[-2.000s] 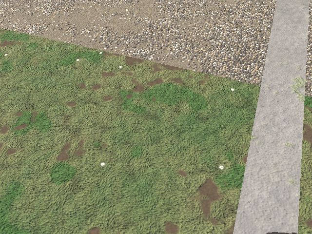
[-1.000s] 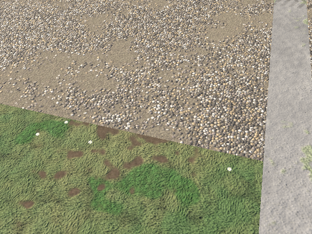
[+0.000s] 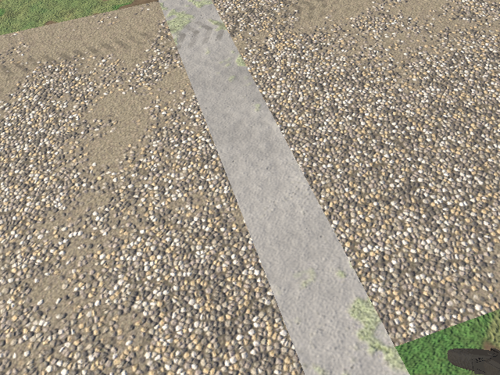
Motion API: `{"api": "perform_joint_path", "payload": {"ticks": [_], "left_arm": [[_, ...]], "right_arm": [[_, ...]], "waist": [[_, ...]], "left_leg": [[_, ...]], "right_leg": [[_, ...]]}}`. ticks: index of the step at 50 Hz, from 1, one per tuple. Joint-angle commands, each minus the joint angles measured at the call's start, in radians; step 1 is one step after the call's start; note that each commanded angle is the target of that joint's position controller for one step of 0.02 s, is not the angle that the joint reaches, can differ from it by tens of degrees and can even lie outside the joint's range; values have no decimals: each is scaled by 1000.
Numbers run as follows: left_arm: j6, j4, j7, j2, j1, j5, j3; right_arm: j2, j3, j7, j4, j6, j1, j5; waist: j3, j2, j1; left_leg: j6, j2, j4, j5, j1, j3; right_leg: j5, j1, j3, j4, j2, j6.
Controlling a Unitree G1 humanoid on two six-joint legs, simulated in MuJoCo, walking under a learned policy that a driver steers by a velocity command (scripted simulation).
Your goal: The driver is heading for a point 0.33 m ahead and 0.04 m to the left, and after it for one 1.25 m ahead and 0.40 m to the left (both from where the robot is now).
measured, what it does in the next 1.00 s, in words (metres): walks ahead, turning left: left foot, then right foot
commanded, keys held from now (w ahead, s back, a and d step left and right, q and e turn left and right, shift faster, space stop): w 0.14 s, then q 0.86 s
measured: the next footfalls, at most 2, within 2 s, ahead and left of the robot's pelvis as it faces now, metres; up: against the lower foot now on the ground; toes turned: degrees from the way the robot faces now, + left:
left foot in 0.16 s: +0.29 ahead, +0.14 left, +0.00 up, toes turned -3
right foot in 0.64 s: +0.37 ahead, -0.08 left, +0.00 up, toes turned +14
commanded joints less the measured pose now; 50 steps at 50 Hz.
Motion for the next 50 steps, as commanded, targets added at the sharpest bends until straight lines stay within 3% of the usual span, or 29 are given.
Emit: {"api": "perform_joint_path", "payload": {"ticks": [1, 4, 6, 7, 8, 9, 10, 11, 12, 13, 14, 15, 16, 19, 22, 25, 28, 30, 31, 32, 33, 34, 35, 36, 37, 39, 44, 48, 50], "left_arm": [[-16, -43, 7, 156, 22, -4, 40], [-10, -20, 10, 153, 61, -3, 38], [-1, -14, 14, 164, 60, 1, 42], [4, -17, 14, 166, 42, 1, 42], [6, -27, 14, 150, 15, 6, 34], [7, -56, 18, 122, -2, 22, 19], [-4, -43, 17, 60, 166, 8, 1], [-13, -29, 12, 109, 182, 15, 2], [-12, -47, 9, 163, 73, 5, 17], [-11, -68, 11, 165, -17, 13, 15], [-10, -87, 14, 156, -73, 29, 16], [-6, -100, 18, 140, -80, 37, 17], [0, -104, 22, 116, -69, 34, 13], [11, -109, 38, 83, -64, 26, 3], [27, -113, 43, 91, -113, 25, 4], [38, -135, 41, 90, -195, 20, 4], [26, -155, 31, 100, -240, 13, 9], [8, -143, 22, 106, -192, 10, 16], [0, -136, 22, 128, -165, 14, 24], [1, -145, 31, 194, -136, 34, 38], [17, -149, 32, 243, -159, 63, 48], [17, -146, 29, 197, -134, 59, 42], [16, -156, 30, 144, -162, 50, 26], [18, -160, 29, 122, -206, 41, 20], [22, -162, 30, 120, -232, 31, 19], [31, -153, 34, 137, -233, 34, 22], [49, -137, 43, 178, -214, 31, 42], [49, -122, 30, 209, -206, 11, 54], [48, -116, 27, 211, -224, -7, 56]], "right_arm": [[-48, -1, 16, -82, -18, -100, 10], [-78, -7, 30, -104, -30, -127, 12], [-96, -13, 33, -103, -37, -95, 12], [-110, -22, 32, -90, -40, -35, 10], [-142, -37, 28, -59, -44, 76, -3], [-190, -46, 26, -41, -47, 224, -26], [-257, -66, 30, -7, -35, 332, -34], [-185, -47, 41, 8, -25, 348, 6], [-137, -31, 39, -13, -15, 262, 26], [-109, -17, 36, -36, -2, 186, 20], [-88, -8, 34, -41, 6, 147, 17], [-82, -3, 29, -39, 7, 139, 8], [-94, -7, 26, -36, 10, 135, 2], [-165, -33, 9, -30, 27, 148, 3], [-185, -45, -11, -34, 58, 157, 25], [-177, -46, -21, -38, 84, 169, 33], [-171, -48, -28, -51, 105, 173, 32], [-160, -46, -34, -72, 116, 137, 38], [-136, -39, -37, -82, 118, 144, 38], [-82, -22, -36, -94, 118, 183, 21], [-59, -17, -34, -113, 109, 250, 20], [-144, -36, -30, -108, 101, 258, 11], [-191, -56, -27, -91, 106, 256, 22], [-188, -62, -31, -74, 123, 258, 27], [-176, -62, -36, -77, 137, 249, 26], [-124, -49, -30, -101, 152, 220, 31], [-81, -28, -8, -171, 151, 131, 28], [-107, -39, 11, -196, 158, 129, 28], [-104, -47, 20, -188, 160, 174, 28]], "waist": [[-16, -127, 17], [-2, -134, 25], [-2, -160, 4], [-26, -170, -32], [-95, -158, -89], [-246, -92, -147], [-409, 195, -108], [-431, 219, -113], [-273, 116, -116], [-183, 19, -103], [-113, -24, -86], [-104, -12, -60], [-107, 21, -42], [-153, 62, -27], [-182, 59, -40], [-152, 74, -63], [-125, 104, -74], [-121, 112, -33], [-128, 94, -28], [-185, -46, -49], [-162, -297, -104], [-183, -292, -75], [-163, -207, -75], [-136, -156, -88], [-119, -154, -89], [-92, -173, -81], [-133, -220, -40], [-130, -236, -36], [-123, -224, -72]], "left_leg": [[8, -52, -117, 135, 134, 51], [46, -56, -177, 49, 98, 42], [76, -67, -196, -47, 128, 58], [99, -88, -223, -70, 210, 84], [134, -91, -237, -9, 361, 96], [202, 44, -171, 214, 625, -38], [402, 265, -186, 291, 1008, -432], [425, 301, -303, 235, 1032, -628], [375, 264, -301, 191, 907, -493], [338, 216, -308, 260, 759, -369], [327, 178, -321, 373, 630, -291], [311, 142, -333, 449, 558, -244], [304, 113, -343, 499, 517, -211], [317, 96, -343, 586, 480, -167], [289, 76, -345, 408, 445, -169], [264, 54, -345, 151, 412, -212], [252, 47, -311, 30, 436, -295], [218, 20, -251, 18, 445, -333], [179, -16, -202, -48, 408, -325], [125, -79, -30, -296, 304, -242], [67, -223, 152, -673, 91, -61], [21, -158, 383, -710, 42, -35], [-1, -132, 481, -642, 35, -42], [-23, -116, 516, -580, 31, -33], [-38, -106, 532, -528, 21, -26], [-56, -102, 498, -456, 49, 22], [-49, -61, 238, -399, 155, 80], [-4, -69, 62, -376, 263, 130], [41, -92, -117, -267, 362, 163]], "right_leg": [[174, -73, 140, -95, -222, -128], [200, 53, 199, -23, -275, -121], [297, 111, 226, 22, -300, -108], [432, 120, 215, 81, -285, -93], [607, 117, 161, 225, -227, -60], [506, -5, 105, 477, -164, -13], [-36, -362, 29, 886, -1, 86], [-397, -484, 79, 992, 5, 102], [-347, -553, 67, 1040, -60, 109], [-283, -543, 22, 1002, -101, 115], [-247, -523, -2, 931, -128, 122], [-217, -464, -3, 855, -154, 124], [-204, -419, -10, 794, -152, 131], [-166, -369, -38, 629, -122, 156], [-37, -318, -31, 517, -101, 167], [0, -295, -16, 420, -82, 170], [-33, -269, -4, 297, -61, 162], [57, -175, -12, 105, -61, 139], [161, -79, 5, 19, -113, 114], [331, 67, 152, 33, -317, 36], [583, 125, 376, 25, -503, -132], [620, 107, 441, 20, -564, -220], [589, 86, 331, 35, -501, -193], [537, 59, 221, 46, -426, -140], [498, 38, 165, 43, -394, -115], [507, -13, 68, 20, -351, -111], [454, 15, -16, 10, -380, -129], [388, 8, -38, 34, -414, -115], [327, -18, -70, 98, -405, -69]]}}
